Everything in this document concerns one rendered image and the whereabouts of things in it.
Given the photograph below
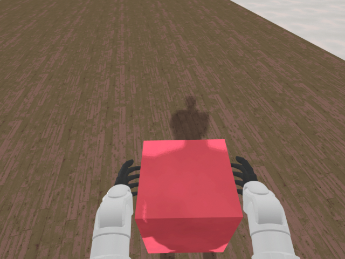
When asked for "carton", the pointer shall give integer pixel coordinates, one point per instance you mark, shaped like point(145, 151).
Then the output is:
point(187, 201)

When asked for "robot left hand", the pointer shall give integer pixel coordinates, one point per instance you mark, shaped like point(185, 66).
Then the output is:
point(123, 178)

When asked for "left robot forearm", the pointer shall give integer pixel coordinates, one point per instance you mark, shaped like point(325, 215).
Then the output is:
point(112, 228)

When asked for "robot right hand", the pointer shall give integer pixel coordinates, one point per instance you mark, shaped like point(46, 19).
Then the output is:
point(247, 174)

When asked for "right robot forearm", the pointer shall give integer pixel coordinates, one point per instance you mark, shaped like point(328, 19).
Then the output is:
point(268, 226)

